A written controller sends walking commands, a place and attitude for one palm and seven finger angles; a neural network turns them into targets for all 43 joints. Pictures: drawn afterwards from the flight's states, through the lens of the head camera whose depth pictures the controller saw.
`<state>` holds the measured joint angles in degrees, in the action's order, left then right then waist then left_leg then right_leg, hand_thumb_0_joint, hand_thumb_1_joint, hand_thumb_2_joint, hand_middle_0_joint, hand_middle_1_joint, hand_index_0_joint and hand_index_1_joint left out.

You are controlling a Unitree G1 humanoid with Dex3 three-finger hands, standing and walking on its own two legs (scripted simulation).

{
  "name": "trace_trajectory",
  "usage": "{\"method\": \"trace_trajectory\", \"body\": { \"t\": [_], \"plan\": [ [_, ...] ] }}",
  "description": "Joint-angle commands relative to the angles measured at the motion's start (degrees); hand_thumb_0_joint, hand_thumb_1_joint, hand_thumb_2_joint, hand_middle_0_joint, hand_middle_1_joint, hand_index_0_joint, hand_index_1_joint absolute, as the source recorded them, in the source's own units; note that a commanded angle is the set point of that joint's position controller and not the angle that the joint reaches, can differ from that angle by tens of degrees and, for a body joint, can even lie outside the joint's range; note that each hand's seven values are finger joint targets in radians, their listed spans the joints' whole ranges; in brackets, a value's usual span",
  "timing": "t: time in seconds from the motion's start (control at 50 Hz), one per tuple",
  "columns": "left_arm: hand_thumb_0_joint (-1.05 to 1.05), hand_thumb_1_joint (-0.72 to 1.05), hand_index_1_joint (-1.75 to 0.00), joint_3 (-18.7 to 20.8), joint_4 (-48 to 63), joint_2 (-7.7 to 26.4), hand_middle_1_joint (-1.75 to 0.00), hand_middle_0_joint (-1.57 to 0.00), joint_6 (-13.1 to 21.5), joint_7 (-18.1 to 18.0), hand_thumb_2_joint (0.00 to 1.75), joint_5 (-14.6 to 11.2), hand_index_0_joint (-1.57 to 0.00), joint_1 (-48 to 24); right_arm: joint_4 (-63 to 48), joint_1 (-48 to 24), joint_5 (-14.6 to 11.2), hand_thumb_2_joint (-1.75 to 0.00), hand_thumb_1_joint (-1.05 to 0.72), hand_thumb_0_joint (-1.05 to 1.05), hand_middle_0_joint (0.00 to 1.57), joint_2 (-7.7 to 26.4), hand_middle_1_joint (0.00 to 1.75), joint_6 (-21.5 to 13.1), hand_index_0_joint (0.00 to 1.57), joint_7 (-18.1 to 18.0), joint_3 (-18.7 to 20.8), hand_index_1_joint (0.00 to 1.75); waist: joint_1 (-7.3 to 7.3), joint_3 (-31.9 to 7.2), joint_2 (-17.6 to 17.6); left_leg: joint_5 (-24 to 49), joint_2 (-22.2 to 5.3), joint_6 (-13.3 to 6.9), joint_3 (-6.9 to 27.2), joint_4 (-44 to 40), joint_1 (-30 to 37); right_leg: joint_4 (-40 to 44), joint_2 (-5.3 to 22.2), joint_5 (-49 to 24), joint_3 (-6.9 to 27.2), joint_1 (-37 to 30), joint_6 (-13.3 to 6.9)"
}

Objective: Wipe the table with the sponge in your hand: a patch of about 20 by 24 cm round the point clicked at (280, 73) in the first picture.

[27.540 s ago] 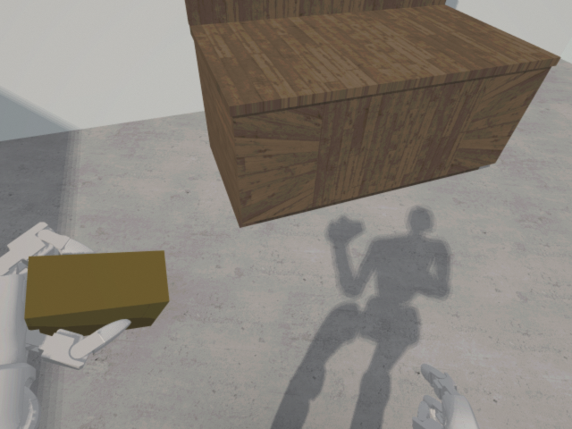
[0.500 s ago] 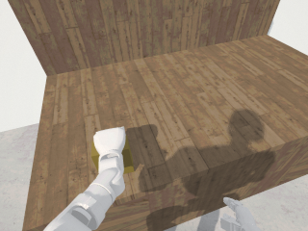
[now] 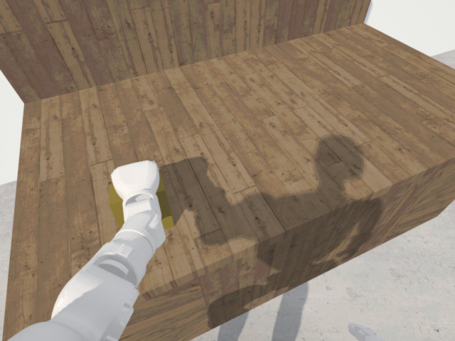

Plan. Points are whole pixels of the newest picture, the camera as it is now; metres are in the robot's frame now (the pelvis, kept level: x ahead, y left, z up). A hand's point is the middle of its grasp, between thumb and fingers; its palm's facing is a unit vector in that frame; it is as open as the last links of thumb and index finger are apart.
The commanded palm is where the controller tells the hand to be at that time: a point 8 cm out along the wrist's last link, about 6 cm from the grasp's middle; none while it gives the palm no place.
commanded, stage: wipe forward along the third lane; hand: left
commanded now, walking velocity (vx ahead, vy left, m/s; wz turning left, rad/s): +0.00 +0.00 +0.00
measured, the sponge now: (145, 212) +0.38 +0.20 -0.03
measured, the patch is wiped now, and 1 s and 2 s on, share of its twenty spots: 0.70 1.00 1.00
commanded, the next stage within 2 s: wipe back along the third lane in 1.06 s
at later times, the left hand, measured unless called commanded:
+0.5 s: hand (135, 181) +0.44 +0.22 +0.01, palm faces -0.11 +0.00 -0.99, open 9.8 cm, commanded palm +0.42 +0.22 +0.04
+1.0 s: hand (128, 165) +0.48 +0.25 +0.01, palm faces -0.10 +0.01 -1.00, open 9.8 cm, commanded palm +0.47 +0.23 +0.04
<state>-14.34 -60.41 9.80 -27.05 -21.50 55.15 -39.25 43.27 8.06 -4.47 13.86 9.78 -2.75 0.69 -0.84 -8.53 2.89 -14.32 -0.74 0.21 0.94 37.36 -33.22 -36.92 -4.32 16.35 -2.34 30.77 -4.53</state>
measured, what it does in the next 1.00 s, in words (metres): stands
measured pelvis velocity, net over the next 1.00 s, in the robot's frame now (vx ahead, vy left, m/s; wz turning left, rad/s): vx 0.01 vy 0.05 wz -0.03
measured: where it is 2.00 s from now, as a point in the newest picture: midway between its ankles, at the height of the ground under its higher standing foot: outside the picture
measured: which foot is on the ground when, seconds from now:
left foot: down 0.00-1.00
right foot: down 0.00-1.00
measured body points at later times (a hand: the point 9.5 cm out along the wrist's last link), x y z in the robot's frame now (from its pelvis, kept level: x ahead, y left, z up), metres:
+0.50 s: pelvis +0.00 +0.02 +0.00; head +0.05 +0.01 +0.44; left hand +0.44 +0.22 +0.07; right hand +0.10 -0.25 -0.13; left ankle +0.04 +0.13 -0.72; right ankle +0.02 -0.07 -0.72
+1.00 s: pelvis +0.01 +0.05 -0.01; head +0.08 +0.06 +0.43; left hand +0.48 +0.24 +0.07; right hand +0.05 -0.22 -0.14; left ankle +0.04 +0.13 -0.72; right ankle +0.02 -0.07 -0.72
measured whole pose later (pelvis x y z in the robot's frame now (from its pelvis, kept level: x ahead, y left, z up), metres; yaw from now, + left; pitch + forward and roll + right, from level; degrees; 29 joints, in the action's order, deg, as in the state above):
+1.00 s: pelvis +0.01 +0.05 -0.01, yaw -2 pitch +19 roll -3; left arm -7.6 -77.4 17.1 -25.5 -23.7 57.6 -57.9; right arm 44.5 14.3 -2.7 13.5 4.8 0.6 0.4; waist -7.1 -10.5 2.5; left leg -17.1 -0.2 -2.9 -0.1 44.6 -46.3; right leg -39.9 -3.7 16.8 -1.4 41.9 -1.0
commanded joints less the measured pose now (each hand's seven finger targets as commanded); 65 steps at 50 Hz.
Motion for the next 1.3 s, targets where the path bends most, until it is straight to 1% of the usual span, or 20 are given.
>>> {"method": "trace_trajectory", "body": {
  "t": [0.0,0.04,0.08,0.16,0.22,0.24,0.32,0.4,0.48,0.52,0.56,0.58,0.62,0.68,0.84,0.98,1.04,1.1,1.14,1.28],
  "plan": [
    [0.0,0.1,-1.6,3.17,2.22,9.55,-1.6,-1.2,0.85,-1.39,1.3,0.46,-1.2,-16.77,-7.29,-4.06,0.19,-0.9,-0.9,0.0,0.2,6.6,0.3,-2.71,0.2,-0.19,1.65,0.3,-1.68,-12.08,-9.56,-1.49,1.81,-2.6,-0.89,-2.46,1.98,8.65,3.89,-7.49,7.39,-8.48,2.74],
    [0.0,0.1,-1.6,4.86,2.28,11.83,-1.6,-1.2,1.26,-1.38,1.3,0.58,-1.2,-18.75,-6.91,-3.62,0.13,-0.9,-0.9,0.0,0.2,6.93,0.3,-3.06,0.2,-0.26,1.78,0.3,-2.06,-12.76,-10.05,-1.05,1.63,-2.72,-0.82,-2.18,1.36,8.45,3.86,-8.48,7.75,-8.83,2.91],
    [0.0,0.1,-1.6,3.29,1.67,10.83,-1.6,-1.2,1.41,-1.26,1.3,1.06,-1.2,-18.42,-7.01,-2.72,0.12,-0.9,-0.9,0.0,0.2,6.86,0.3,-3.31,0.2,-0.12,1.75,0.3,-2.4,-12.05,-8.81,-1.58,1.68,-2.79,-1.04,-2.02,1.05,8.57,3.95,-7.6,7.57,-7.97,2.99],
    [0.0,0.1,-1.6,4.85,0.75,12.66,-1.6,-1.2,1.77,-1.51,1.3,0.88,-1.2,-18.76,-6.82,-1.23,0.22,-0.9,-0.9,0.0,0.2,7.04,0.3,-3.83,0.2,0.19,1.9,0.3,-2.26,-13.63,-7.98,-0.72,1.57,-2.84,-1.24,-1.58,0.7,8.03,3.81,-9.13,7.26,-8.48,3.04],
    [0.0,0.1,-1.6,6.2,-0.79,15.95,-1.6,-1.2,1.64,-1.52,1.3,1.15,-1.2,-21.0,-6.44,-0.63,0.14,-0.9,-0.9,0.0,0.2,7.53,0.3,-4.11,0.2,0.06,1.61,0.3,-3.08,-12.55,-9.52,-2.09,1.39,-2.9,-1.24,-1.66,-0.92,8.51,4.01,-7.39,7.85,-8.16,3.33],
    [0.0,0.1,-1.6,7.11,-0.49,16.87,-1.6,-1.2,1.86,-1.51,1.3,1.24,-1.2,-22.0,-6.34,-0.42,0.08,-0.9,-0.9,0.0,0.2,7.55,0.3,-4.29,0.2,0.14,1.75,0.3,-2.94,-13.26,-8.15,-1.49,1.41,-2.91,-1.17,-1.5,-0.9,8.15,3.9,-8.08,7.69,-8.27,3.23],
    [0.0,0.1,-1.6,5.13,-2.15,15.66,-1.6,-1.2,1.65,-1.18,1.3,2.58,-1.2,-23.0,-6.42,0.74,0.17,-0.9,-0.9,0.0,0.2,7.55,0.3,-4.45,0.2,0.39,1.56,0.3,-3.67,-12.66,-6.28,-1.47,1.28,-2.85,-1.1,-1.56,-0.29,7.8,3.58,-7.1,6.38,-5.7,3.05],
    [0.0,0.1,-1.6,4.85,-3.33,13.73,-1.6,-1.2,1.91,-1.39,1.3,2.21,-1.2,-22.71,-6.19,1.88,0.4,-0.9,-0.9,0.0,0.2,7.41,0.3,-4.85,0.2,0.85,1.97,0.3,-3.66,-15.46,-5.94,1.19,1.07,-2.9,-1.12,-0.89,1.26,6.65,3.18,-10.59,5.11,-5.51,2.96],
    [0.0,0.1,-1.6,6.12,-4.2,15.32,-1.6,-1.2,2.1,-1.95,1.3,2.19,-1.2,-24.76,-5.81,2.74,0.66,-0.9,-0.9,0.0,0.2,7.76,0.3,-4.84,0.2,1.09,2.04,0.3,-4.2,-15.65,-6.46,1.62,0.97,-2.99,-0.91,-0.49,0.93,6.21,2.87,-10.84,4.41,-4.62,2.99],
    [0.0,0.1,-1.6,4.87,-4.75,14.56,-1.6,-1.2,1.83,-2.24,1.3,2.64,-1.2,-27.89,-5.48,2.75,0.69,-0.9,-0.9,0.0,0.2,7.86,0.3,-4.97,0.2,1.06,1.9,0.3,-5.43,-14.15,-6.41,0.29,0.74,-2.99,-0.76,-0.7,0.67,6.53,2.78,-8.61,4.19,-2.35,3.08],
    [0.0,0.1,-1.6,6.5,-6.19,16.8,-1.6,-1.2,1.82,-2.54,1.3,3.2,-1.2,-28.75,-4.9,3.65,0.89,-0.9,-0.9,0.0,0.2,8.2,0.3,-5.11,0.2,1.04,2.0,0.3,-5.19,-14.79,-5.96,0.8,0.65,-2.95,-0.29,-0.37,0.63,5.66,2.51,-7.94,3.58,-1.51,2.88],
    [0.0,0.1,-1.6,5.19,-6.0,15.17,-1.6,-1.2,1.7,-2.55,1.3,3.12,-1.2,-29.84,-5.1,3.7,0.91,-0.9,-0.9,0.0,0.2,7.97,0.3,-5.22,0.2,1.18,1.93,0.3,-5.45,-15.0,-4.17,0.9,0.61,-2.92,-0.48,-0.38,1.19,5.58,2.45,-7.62,3.33,-0.62,2.8],
    [0.0,0.1,-1.6,6.23,-7.27,16.8,-1.6,-1.2,1.38,-2.8,1.3,3.35,-1.2,-31.47,-4.73,4.08,1.03,-0.9,-0.9,0.0,0.2,8.21,0.3,-5.22,0.2,1.24,1.94,0.3,-5.78,-15.59,-4.78,0.46,0.28,-2.89,-0.07,-0.3,1.41,5.43,2.25,-5.96,3.04,0.38,2.77],
    [0.0,0.1,-1.6,4.75,-8.24,13.85,-1.6,-1.2,1.42,-2.94,1.3,2.89,-1.2,-32.22,-4.74,5.1,1.21,-0.9,-0.9,0.0,0.2,8.0,0.3,-5.71,0.2,1.79,2.17,0.3,-5.86,-17.5,-3.11,2.12,0.21,-2.86,0.35,0.25,2.61,4.37,1.78,-6.94,2.18,1.68,2.52],
    [0.0,0.1,-1.6,7.87,-11.41,17.54,-1.6,-1.2,1.28,-3.25,1.3,2.98,-1.2,-35.73,-3.76,7.11,1.65,-0.9,-0.9,0.0,0.2,9.01,0.3,-6.17,0.2,2.38,2.5,0.3,-7.06,-18.27,-5.13,3.4,-0.39,-3.01,1.1,1.45,1.22,3.25,1.46,-7.96,1.66,3.04,2.58],
    [0.0,0.1,-1.6,6.3,-13.43,16.18,-1.6,-1.2,1.02,-3.23,1.3,3.38,-1.2,-37.78,-3.34,9.35,2.19,-0.9,-0.9,0.0,0.2,9.23,0.3,-6.76,0.2,3.3,2.8,0.3,-7.62,-19.55,-1.61,4.43,-0.65,-2.87,1.72,2.54,2.28,1.93,0.86,-7.02,0.72,6.62,2.17],
    [0.0,0.1,-1.6,8.07,-13.87,17.87,-1.6,-1.2,1.32,-3.24,1.3,3.32,-1.2,-38.87,-3.06,9.9,2.32,-0.9,-0.9,0.0,0.2,9.63,0.3,-6.88,0.2,3.54,3.0,0.3,-7.71,-20.35,-2.27,4.98,-0.88,-2.79,2.26,3.09,1.67,1.14,0.71,-7.26,0.66,7.02,2.04],
    [0.0,0.1,-1.6,6.46,-14.66,17.93,-1.6,-1.2,1.03,-3.22,1.3,4.39,-1.2,-42.35,-2.69,10.66,2.51,-0.9,-0.9,0.0,0.2,9.95,0.3,-7.03,0.2,3.55,2.83,0.3,-9.37,-18.32,-1.69,3.22,-0.99,-2.94,2.22,3.45,0.76,1.14,0.64,-5.77,0.51,9.59,2.14],
    [0.0,0.1,-1.6,8.05,-15.53,19.36,-1.6,-1.2,0.88,-3.35,1.3,4.34,-1.2,-42.78,-2.54,10.68,2.5,-0.9,-0.9,0.0,0.2,10.17,0.3,-7.25,0.2,3.66,2.94,0.3,-9.08,-18.68,-1.02,2.53,-1.08,-2.85,2.81,3.38,0.61,0.86,0.59,-4.38,0.54,10.36,2.0],
    [0.0,0.1,-1.6,4.77,-13.47,11.18,-1.6,-1.2,1.53,-2.36,1.3,1.85,-1.2,-33.55,-4.19,10.48,2.51,-0.9,-0.9,0.0,0.2,9.12,0.3,-7.02,0.2,4.76,3.41,0.3,-6.62,-22.32,-1.29,6.43,-1.41,-2.43,3.22,3.66,5.13,0.62,-0.11,-5.9,-0.48,9.37,1.81]
  ]
}}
